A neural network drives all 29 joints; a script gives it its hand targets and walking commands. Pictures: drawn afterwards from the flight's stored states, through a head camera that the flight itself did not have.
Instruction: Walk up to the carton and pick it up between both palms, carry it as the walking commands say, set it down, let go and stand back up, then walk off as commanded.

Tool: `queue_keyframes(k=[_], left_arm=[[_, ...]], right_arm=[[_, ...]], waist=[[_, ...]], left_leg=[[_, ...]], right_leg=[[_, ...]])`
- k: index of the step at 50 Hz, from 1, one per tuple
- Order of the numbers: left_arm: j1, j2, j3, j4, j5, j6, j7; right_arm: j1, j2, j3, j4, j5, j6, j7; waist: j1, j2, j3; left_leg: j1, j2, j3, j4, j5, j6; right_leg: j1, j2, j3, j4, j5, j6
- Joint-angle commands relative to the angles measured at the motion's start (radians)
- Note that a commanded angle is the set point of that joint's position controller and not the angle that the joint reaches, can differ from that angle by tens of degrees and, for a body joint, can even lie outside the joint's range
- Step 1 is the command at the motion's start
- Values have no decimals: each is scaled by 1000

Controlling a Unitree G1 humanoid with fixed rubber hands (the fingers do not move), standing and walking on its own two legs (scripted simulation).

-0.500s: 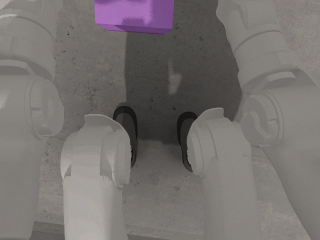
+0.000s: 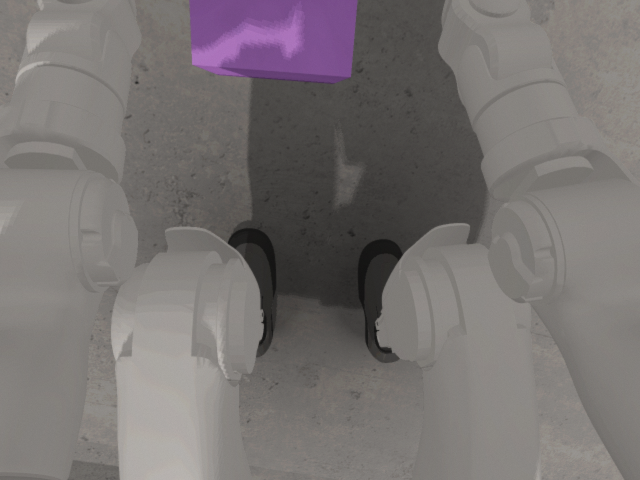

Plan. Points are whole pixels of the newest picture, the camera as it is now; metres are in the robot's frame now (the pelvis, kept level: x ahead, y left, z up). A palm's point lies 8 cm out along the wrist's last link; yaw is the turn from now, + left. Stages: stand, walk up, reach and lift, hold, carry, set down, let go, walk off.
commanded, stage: reach and lift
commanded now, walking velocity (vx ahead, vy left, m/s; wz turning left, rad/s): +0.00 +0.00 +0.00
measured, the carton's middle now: out of the picture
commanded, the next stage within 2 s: none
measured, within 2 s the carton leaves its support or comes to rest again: leaves its support in 1.32 s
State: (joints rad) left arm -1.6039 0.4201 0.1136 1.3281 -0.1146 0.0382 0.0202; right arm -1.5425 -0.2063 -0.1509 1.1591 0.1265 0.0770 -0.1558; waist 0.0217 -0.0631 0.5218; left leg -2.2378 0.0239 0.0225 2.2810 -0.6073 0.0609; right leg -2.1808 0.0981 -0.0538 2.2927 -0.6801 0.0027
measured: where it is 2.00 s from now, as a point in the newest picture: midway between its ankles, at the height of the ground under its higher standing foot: (320, 314)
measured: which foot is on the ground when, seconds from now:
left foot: down 0.00-1.00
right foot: down 0.00-1.00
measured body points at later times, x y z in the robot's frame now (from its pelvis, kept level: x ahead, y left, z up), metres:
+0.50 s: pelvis +0.00 +0.00 +0.00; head +0.38 +0.04 +0.23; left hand +0.55 +0.19 -0.21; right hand +0.55 -0.06 -0.20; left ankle +0.11 +0.11 -0.32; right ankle +0.10 -0.11 -0.32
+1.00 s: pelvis +0.01 +0.00 +0.00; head +0.38 +0.04 +0.23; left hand +0.55 +0.19 -0.21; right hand +0.55 -0.06 -0.20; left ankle +0.11 +0.11 -0.32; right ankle +0.10 -0.11 -0.32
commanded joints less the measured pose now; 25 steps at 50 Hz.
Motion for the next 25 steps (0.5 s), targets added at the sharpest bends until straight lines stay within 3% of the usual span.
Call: queue_keyframes(k=[1,2,3,4,5,6,7,8,9,10,11,12,14,15,16,17,18,19,20,21,22,24,25], left_arm=[[-344,65,-5,-151,-16,-24,-7],[-364,74,27,-177,4,-21,-6],[-341,80,31,-131,11,-17,-11],[-317,45,12,-97,17,-3,-15],[-324,105,40,-107,51,-5,-5],[-332,41,18,-125,41,-8,-15],[-350,9,9,-128,56,-2,-21],[-366,8,34,-158,68,-5,-17],[-347,20,59,-132,93,-4,-16],[-345,-36,38,-105,92,10,-28],[-358,-61,37,-133,101,6,-33],[-357,-132,47,-124,102,13,-48],[-336,-150,52,-132,120,18,-52],[-346,-267,30,-140,101,23,-77],[-409,-290,16,-166,116,30,-87],[-381,-407,-2,-159,110,41,-111],[-411,-525,-44,-158,99,48,-146],[-436,-587,-44,-165,112,54,-164],[-411,-682,-47,-157,118,59,-184],[-449,-753,-62,-185,111,68,-206],[-408,-774,-49,-184,129,73,-217],[-396,-826,-42,-194,130,87,-237],[-397,-839,-58,-204,128,89,-239]], right_arm=[[-269,-6,-4,-123,-2,-19,7],[-270,-33,-28,-135,-32,-22,6],[-298,-32,-22,-146,-41,-20,4],[-297,-37,-46,-141,-46,-17,6],[-272,-72,-67,-94,-55,-13,-1],[-260,-11,-49,-87,-62,-11,11],[-279,18,-60,-100,-57,-8,20],[-272,25,-70,-103,-76,-7,19],[-294,39,-68,-123,-88,-9,23],[-302,79,-57,-114,-81,-6,36],[-308,111,-59,-131,-80,-8,41],[-304,167,-51,-109,-99,0,54],[-254,144,-104,-108,-147,-8,47],[-274,257,-89,-98,-159,-6,68],[-292,308,-83,-100,-166,-7,80],[-275,371,-119,-97,-199,-1,98],[-314,509,-81,-100,-198,8,135],[-309,595,-69,-72,-209,22,162],[-352,674,-47,-137,-203,18,188],[-356,735,-57,-97,-214,33,211],[-378,779,-32,-131,-197,32,227],[-354,805,-36,-134,-211,40,245],[-325,822,-70,-134,-211,49,252]], waist=[[29,60,-1054],[22,58,-1005],[35,45,-998],[11,54,-999],[42,80,-970],[25,73,-982],[41,88,-986],[9,54,-943],[53,53,-933],[23,28,-966],[47,72,-950],[49,65,-906],[-5,90,-912],[-17,58,-914],[-6,69,-905],[-63,70,-849],[-29,89,-866],[-33,77,-825],[-10,69,-820],[-42,79,-813],[3,77,-817],[-20,31,-786],[-36,83,-809]], left_leg=[[658,-44,-119,-152,472,-26],[631,-43,-104,-151,456,-32],[587,-45,-109,-155,443,-27],[613,-48,-113,-165,419,-27],[605,-52,-99,-157,386,-36],[603,-55,-100,-169,362,-34],[633,-55,-108,-177,398,-38],[599,-51,-113,-177,379,-32],[599,-62,-104,-175,383,-31],[637,-60,-113,-174,380,-27],[651,-65,-112,-167,412,-32],[631,-74,-98,-166,420,-31],[624,-78,-108,-173,398,-40],[625,-87,-109,-166,418,-32],[615,-88,-110,-168,379,-37],[563,-96,-117,-178,364,-31],[614,-94,-110,-156,389,-33],[565,-107,-105,-163,351,-33],[591,-117,-107,-161,397,-27],[563,-120,-113,-159,386,-20],[563,-126,-98,-155,392,-16],[523,-134,-102,-139,382,-6],[563,-132,-107,-152,383,-5]], right_leg=[[372,21,48,-163,410,32],[344,23,56,-171,388,23],[384,17,69,-186,391,27],[390,18,44,-180,377,28],[356,16,60,-176,348,25],[372,24,46,-171,338,25],[375,29,47,-168,367,25],[375,23,51,-183,356,26],[363,26,54,-187,349,29],[407,34,40,-173,369,27],[352,36,48,-170,376,29],[336,39,52,-182,364,31],[388,44,42,-175,390,29],[378,49,37,-173,392,28],[404,54,43,-169,390,21],[365,66,29,-175,385,21],[342,62,45,-169,381,16],[331,67,49,-173,352,14],[288,78,34,-167,354,14],[312,78,37,-163,366,9],[299,85,46,-174,355,8],[282,77,38,-158,349,1],[265,84,19,-150,344,0]])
